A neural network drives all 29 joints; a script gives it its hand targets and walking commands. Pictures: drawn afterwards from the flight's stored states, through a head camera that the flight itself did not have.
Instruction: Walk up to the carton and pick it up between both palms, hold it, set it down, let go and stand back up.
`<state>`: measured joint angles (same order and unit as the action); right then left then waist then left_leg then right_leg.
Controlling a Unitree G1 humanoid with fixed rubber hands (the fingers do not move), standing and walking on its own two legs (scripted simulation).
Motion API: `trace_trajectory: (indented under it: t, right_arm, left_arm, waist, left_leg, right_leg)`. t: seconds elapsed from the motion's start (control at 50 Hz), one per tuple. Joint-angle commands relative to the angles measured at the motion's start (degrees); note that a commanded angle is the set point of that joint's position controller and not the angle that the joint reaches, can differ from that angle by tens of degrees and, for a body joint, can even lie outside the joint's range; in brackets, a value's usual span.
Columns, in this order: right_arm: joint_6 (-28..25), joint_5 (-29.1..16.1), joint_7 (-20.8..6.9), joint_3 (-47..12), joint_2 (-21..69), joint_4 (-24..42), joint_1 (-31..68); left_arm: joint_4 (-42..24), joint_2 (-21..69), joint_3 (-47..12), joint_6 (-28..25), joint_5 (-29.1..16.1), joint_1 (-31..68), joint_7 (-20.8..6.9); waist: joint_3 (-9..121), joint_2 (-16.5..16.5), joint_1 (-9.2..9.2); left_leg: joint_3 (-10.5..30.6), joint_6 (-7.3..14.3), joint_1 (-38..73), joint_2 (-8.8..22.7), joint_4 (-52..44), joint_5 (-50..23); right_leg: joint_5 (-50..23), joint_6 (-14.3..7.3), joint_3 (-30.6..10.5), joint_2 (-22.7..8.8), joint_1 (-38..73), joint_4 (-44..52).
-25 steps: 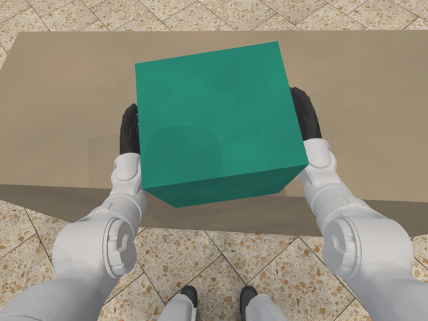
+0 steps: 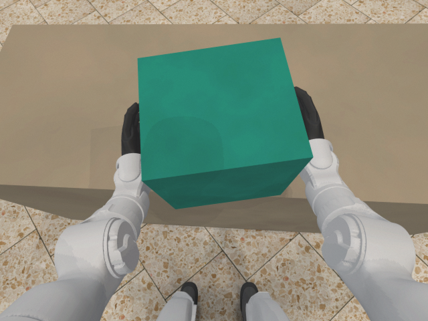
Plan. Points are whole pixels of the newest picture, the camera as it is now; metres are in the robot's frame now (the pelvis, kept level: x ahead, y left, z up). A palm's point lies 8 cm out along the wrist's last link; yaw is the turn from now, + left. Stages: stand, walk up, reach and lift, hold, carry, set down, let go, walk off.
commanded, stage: reach and lift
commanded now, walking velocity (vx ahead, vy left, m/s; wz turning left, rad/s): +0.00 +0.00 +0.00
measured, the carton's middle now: (219, 136) +0.45 +0.03 -0.03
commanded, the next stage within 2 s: none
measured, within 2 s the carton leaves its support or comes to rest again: leaves its support in 0.52 s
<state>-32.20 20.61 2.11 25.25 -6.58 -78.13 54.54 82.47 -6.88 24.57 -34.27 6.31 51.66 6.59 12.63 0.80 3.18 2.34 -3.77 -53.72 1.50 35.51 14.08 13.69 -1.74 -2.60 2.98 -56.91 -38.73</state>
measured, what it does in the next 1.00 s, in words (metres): stands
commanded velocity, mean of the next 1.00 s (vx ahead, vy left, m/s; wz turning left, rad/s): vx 0.00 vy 0.00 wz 0.00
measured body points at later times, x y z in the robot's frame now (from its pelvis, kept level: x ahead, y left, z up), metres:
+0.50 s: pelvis +0.00 +0.00 +0.00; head +0.16 -0.01 +0.42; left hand +0.43 +0.20 -0.02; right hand +0.46 -0.13 -0.01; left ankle +0.00 +0.16 -0.70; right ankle +0.01 -0.09 -0.70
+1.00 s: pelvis -0.02 +0.00 +0.00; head +0.12 -0.02 +0.43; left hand +0.40 +0.20 -0.01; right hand +0.43 -0.13 +0.00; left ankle +0.00 +0.16 -0.70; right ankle +0.01 -0.09 -0.70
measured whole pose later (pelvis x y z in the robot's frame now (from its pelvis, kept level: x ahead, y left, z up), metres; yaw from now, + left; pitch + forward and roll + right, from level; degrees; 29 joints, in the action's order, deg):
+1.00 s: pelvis -0.02 +0.00 +0.00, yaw +0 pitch +31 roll +2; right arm -37.4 21.0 4.2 25.3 -5.4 -81.6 51.8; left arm 83.0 -6.1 23.0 -36.4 5.0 48.1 7.8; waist 15.2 0.8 3.2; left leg 2.3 -3.7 -53.7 1.5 35.5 12.5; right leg 12.2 -2.0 -2.6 3.0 -56.9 -38.7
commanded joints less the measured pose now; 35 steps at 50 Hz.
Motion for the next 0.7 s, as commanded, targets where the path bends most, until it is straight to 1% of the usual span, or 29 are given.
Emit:
trace_trajectory:
  t: [0.0,0.02,0.04,0.08,0.12,0.14,0.16,0.18,0.24,0.26,0.28,0.3,0.32,0.34,0.36,0.4,0.42,0.44,0.46,0.5,0.52,0.54,0.56,0.58,0.6,0.62,0.64,0.66,0.68]
  right_arm:
    - [-3.51,8.71,-6.58,-9.8,35.47,-7.84,14.69]
    - [-2.98,9.65,-6.57,-9.17,34.28,-9.89,15.03]
    - [-3.05,8.55,-6.46,-8.76,34.44,-10.2,14.06]
    - [-3.59,8.73,-6.63,-8.51,34.59,-7.73,15.54]
    - [-2.67,7.89,-6.41,-9.45,34.64,-10.07,14.07]
    - [-2.88,7.81,-6.44,-10.02,35.38,-9.14,14.69]
    - [-3.12,7.44,-6.71,-10.86,35.26,-8.0,15.88]
    - [-3.67,7.5,-6.45,-10.96,35.95,-7.79,15.29]
    - [-3.61,8.27,-6.38,-10.91,34.73,-10.23,14.81]
    - [-4.21,8.04,-6.28,-10.73,34.53,-9.18,15.12]
    - [-4.09,8.38,-6.27,-10.87,34.99,-10.52,15.32]
    - [-5.25,8.55,-6.32,-10.84,35.22,-7.87,16.31]
    - [-5.36,7.59,-5.82,-11.34,35.91,-8.45,15.19]
    - [-5.74,7.48,-5.91,-11.58,36.07,-9.06,15.28]
    - [-5.37,8.16,-6.05,-11.28,35.41,-8.23,16.78]
    - [-6.1,8.02,-6.08,-12.59,34.95,-8.16,16.46]
    - [-6.82,7.7,-5.82,-13.97,36.61,-7.7,17.41]
    - [-7.61,8.38,-5.79,-12.7,35.96,-6.67,19.32]
    - [-7.74,9.05,-5.76,-11.89,35.61,-6.33,18.76]
    - [-8.66,8.09,-5.24,-14.42,36.6,-4.47,19.02]
    - [-8.59,9.23,-5.12,-13.15,35.93,-6.08,18.74]
    - [-9.1,8.3,-5.42,-14.54,35.96,-6.27,19.4]
    - [-9.05,8.6,-5.21,-13.87,35.14,-7.21,18.44]
    - [-9.44,8.09,-5.67,-14.54,35.34,-6.59,19.71]
    - [-9.39,9.23,-5.38,-13.29,34.7,-8.23,19.88]
    - [-8.92,9.55,-5.05,-13.39,34.44,-8.73,18.77]
    - [-8.92,9.66,-5.23,-13.47,34.33,-8.75,19.31]
    - [-9.35,9.85,-5.34,-13.33,34.23,-7.99,20.07]
    - [-9.44,9.46,-5.7,-14.12,33.3,-7.68,21.37]
  left_arm:
    - [-3.79,34.74,-9.78,-2.64,10.11,19.01,-8.02]
    - [-2.34,33.54,-7.94,-2.98,10.53,19.29,-8.24]
    - [-3.8,34.0,-9.02,-2.52,9.93,19.54,-7.8]
    - [-2.32,34.44,-8.99,-2.04,9.5,18.41,-8.21]
    - [-1.82,33.47,-7.83,-1.91,10.65,18.38,-8.16]
    - [-4.12,33.44,-8.76,-2.32,10.51,20.14,-8.0]
    - [-1.55,33.64,-8.33,-2.25,9.63,18.16,-8.02]
    - [-4.02,34.43,-9.93,-2.71,9.16,20.42,-8.1]
    - [-1.75,34.44,-8.71,-2.73,10.13,18.83,-8.05]
    - [-2.5,34.85,-10.16,-2.96,9.55,18.75,-8.2]
    - [-2.04,34.19,-9.88,-3.21,9.12,19.6,-8.12]
    - [-3.67,36.49,-12.08,-3.46,8.42,21.77,-7.72]
    - [-3.55,36.88,-13.02,-3.78,8.27,22.07,-7.49]
    - [-4.26,37.17,-14.26,-3.95,7.93,22.12,-7.56]
    - [-3.63,35.64,-12.12,-3.9,8.42,22.01,-7.55]
    - [-2.75,35.96,-11.42,-4.81,8.49,20.6,-7.92]
    - [-3.31,36.37,-11.39,-5.05,8.72,22.67,-7.96]
    - [-4.0,37.67,-13.04,-5.5,7.47,23.23,-8.07]
    - [-3.35,37.06,-12.8,-5.23,8.34,24.62,-8.35]
    - [-3.23,36.69,-11.57,-5.66,8.42,22.46,-8.35]
    - [-2.12,37.06,-12.81,-5.76,8.1,24.13,-8.95]
    - [-4.1,38.38,-14.06,-6.31,7.02,23.34,-8.3]
    - [-3.89,38.62,-13.88,-6.1,7.45,24.22,-8.32]
    - [-5.11,38.99,-15.5,-6.29,6.08,23.37,-8.24]
    - [-4.04,38.72,-15.04,-5.94,6.91,24.27,-8.21]
    - [-3.42,37.73,-13.97,-6.01,7.5,22.76,-8.23]
    - [-2.35,38.2,-14.69,-5.9,6.54,22.65,-8.24]
    - [-2.8,38.16,-15.96,-6.41,5.88,24.68,-8.38]
    - [-2.19,37.75,-14.94,-6.39,6.31,24.29,-8.08]
  waist:
    - [36.95,0.5,-1.42]
    - [34.09,2.81,-1.68]
    - [34.05,0.57,-1.85]
    - [34.74,2.65,-1.55]
    - [32.77,1.31,-0.67]
    - [36.34,1.58,-0.19]
    - [36.16,3.04,0.41]
    - [37.72,1.29,-0.76]
    - [36.57,2.59,0.29]
    - [36.89,1.47,-1.14]
    - [37.4,2.68,-0.19]
    - [39.45,0.74,-1.39]
    - [40.19,-0.04,-2.67]
    - [39.85,-0.76,-2.23]
    - [39.64,0.98,-0.5]
    - [41.65,2.47,-0.41]
    - [41.2,2.26,0.76]
    - [44.01,1.93,-0.78]
    - [43.19,1.32,-1.04]
    - [43.68,3.34,-0.19]
    - [43.8,2.34,-2.73]
    - [45.47,0.95,-0.72]
    - [45.33,1.69,-1.94]
    - [47.11,0.26,-1.18]
    - [45.1,0.67,-2.26]
    - [44.08,2.13,-1.56]
    - [45.55,1.89,-1.71]
    - [45.38,1.05,-2.84]
    - [44.67,0.86,-1.3]
  left_leg:
    - [-9.52,2.18,3.64,-2.34,1.45,-15.9]
    - [-9.55,2.34,4.41,-1.87,-0.17,-13.67]
    - [-8.96,2.38,4.32,-2.16,0.2,-14.1]
    - [-9.15,2.68,3.41,-2.04,0.56,-13.46]
    - [-9.19,2.88,2.45,-2.45,0.69,-12.98]
    - [-9.36,2.84,3.81,-2.33,0.27,-13.17]
    - [-8.84,3.22,3.9,-2.07,0.44,-14.12]
    - [-8.54,2.63,2.97,-2.63,0.76,-14.11]
    - [-8.53,3.19,2.31,-1.83,0.58,-14.85]
    - [-8.78,2.75,4.01,-1.93,0.75,-14.86]
    - [-9.09,3.07,3.11,-1.93,1.03,-14.53]
    - [-8.56,2.18,4.05,-2.03,1.8,-17.13]
    - [-8.35,1.96,5.48,-2.12,1.89,-17.1]
    - [-7.94,1.81,4.49,-2.21,1.67,-18.53]
    - [-8.05,2.39,2.91,-2.26,1.24,-15.81]
    - [-8.78,2.42,3.57,-2.03,1.18,-17.08]
    - [-8.61,2.77,3.13,-2.07,1.07,-17.79]
    - [-8.4,2.38,3.54,-1.96,0.72,-17.89]
    - [-8.4,2.04,4.09,-1.91,0.73,-17.71]
    - [-8.48,2.59,4.33,-2.24,0.25,-16.77]
    - [-8.02,2.64,4.24,-2.22,-0.63,-15.6]
    - [-7.98,2.24,4.97,-2.29,-0.45,-18.0]
    - [-7.48,2.26,5.32,-1.99,0.01,-17.98]
    - [-8.09,2.07,5.91,-2.05,-0.1,-17.46]
    - [-7.76,2.03,6.44,-2.01,0.1,-17.14]
    - [-7.62,2.53,5.94,-1.91,-0.13,-16.43]
    - [-7.68,2.4,4.77,-2.13,0.23,-15.12]
    - [-8.22,2.39,6.08,-2.11,-0.7,-14.61]
    - [-7.75,2.32,5.88,-2.01,-0.47,-13.9]
  right_leg:
    - [-39.65,3.84,5.13,-3.28,43.59,-1.64]
    - [-37.72,4.02,5.09,-3.26,43.05,-0.84]
    - [-37.99,3.95,4.81,-3.65,42.63,-0.76]
    - [-37.93,4.04,5.13,-3.67,42.51,-0.95]
    - [-36.13,4.07,4.44,-3.84,42.72,-0.71]
    - [-35.29,4.32,4.47,-3.59,42.93,-0.58]
    - [-38.66,4.49,4.17,-3.91,42.9,-0.92]
    - [-38.19,4.48,4.73,-4.0,43.69,-1.14]
    - [-39.21,4.48,4.15,-3.89,43.64,-2.0]
    - [-37.99,4.3,5.22,-3.64,42.62,-1.27]
    - [-37.23,4.11,4.18,-3.78,42.17,-1.55]
    - [-38.33,3.2,4.97,-2.78,42.7,-1.68]
    - [-39.7,3.75,5.42,-2.76,41.65,-1.42]
    - [-42.29,3.87,5.17,-2.96,41.79,-1.86]
    - [-39.89,3.87,4.42,-3.36,43.2,-1.64]
    - [-40.95,3.93,4.55,-3.23,44.48,-1.49]
    - [-45.37,4.63,3.92,-3.83,44.83,-2.27]
    - [-43.59,4.16,4.41,-3.56,44.47,-1.57]
    - [-42.99,3.89,5.16,-2.9,44.44,-1.62]
    - [-47.06,4.77,4.69,-3.58,47.69,-2.13]
    - [-48.15,4.85,5.34,-3.69,47.26,-1.9]
    - [-46.63,4.46,5.1,-3.51,46.02,-1.66]
    - [-47.67,4.54,5.37,-3.2,46.62,-1.93]
    - [-44.77,3.93,5.7,-3.18,45.49,-1.23]
    - [-43.42,3.74,6.12,-2.83,44.66,-1.19]
    - [-44.05,3.89,5.66,-2.94,44.92,-0.9]
    - [-41.32,3.8,5.64,-2.84,44.27,-0.93]
    - [-39.57,3.91,6.84,-2.29,43.42,-0.49]
    - [-38.16,3.63,6.34,-2.81,43.16,-0.61]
